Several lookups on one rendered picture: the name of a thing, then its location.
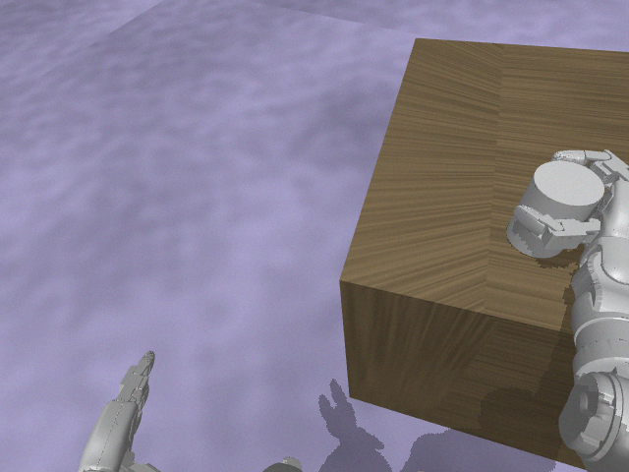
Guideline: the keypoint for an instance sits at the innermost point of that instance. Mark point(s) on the can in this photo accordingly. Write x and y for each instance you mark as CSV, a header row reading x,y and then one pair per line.
x,y
561,189

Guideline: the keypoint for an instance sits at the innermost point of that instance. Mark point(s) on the right robot hand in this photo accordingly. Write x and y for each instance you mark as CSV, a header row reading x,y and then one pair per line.
x,y
609,218

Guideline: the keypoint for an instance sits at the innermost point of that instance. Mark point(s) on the right robot arm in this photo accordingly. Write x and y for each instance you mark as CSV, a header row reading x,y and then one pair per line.
x,y
595,419

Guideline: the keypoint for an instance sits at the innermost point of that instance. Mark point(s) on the left robot hand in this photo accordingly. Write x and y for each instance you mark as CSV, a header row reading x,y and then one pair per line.
x,y
109,445

